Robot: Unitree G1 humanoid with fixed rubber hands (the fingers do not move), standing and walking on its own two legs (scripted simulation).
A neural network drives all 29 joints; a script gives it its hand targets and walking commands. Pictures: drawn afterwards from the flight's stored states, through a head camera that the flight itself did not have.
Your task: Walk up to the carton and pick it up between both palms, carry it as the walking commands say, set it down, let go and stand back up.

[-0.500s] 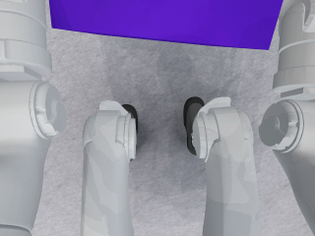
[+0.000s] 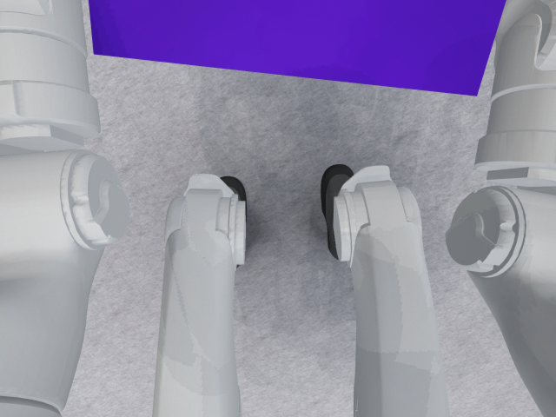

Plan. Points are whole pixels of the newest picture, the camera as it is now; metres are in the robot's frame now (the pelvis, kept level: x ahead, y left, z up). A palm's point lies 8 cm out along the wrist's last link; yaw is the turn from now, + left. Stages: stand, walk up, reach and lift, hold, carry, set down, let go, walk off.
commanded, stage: reach and lift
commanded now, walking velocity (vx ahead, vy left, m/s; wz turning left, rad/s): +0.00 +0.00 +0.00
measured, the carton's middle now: out of the picture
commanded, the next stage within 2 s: none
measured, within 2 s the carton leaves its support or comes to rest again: neither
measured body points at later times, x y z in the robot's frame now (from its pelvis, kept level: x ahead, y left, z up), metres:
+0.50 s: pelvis -0.01 +0.00 +0.06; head +0.36 +0.00 +0.30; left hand +0.58 +0.18 -0.07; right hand +0.53 -0.21 -0.08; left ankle +0.13 +0.12 -0.43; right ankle +0.14 -0.12 -0.43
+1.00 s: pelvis -0.01 +0.00 +0.11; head +0.34 +0.00 +0.39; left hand +0.56 +0.18 +0.00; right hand +0.51 -0.21 -0.01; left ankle +0.13 +0.12 -0.43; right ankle +0.14 -0.12 -0.43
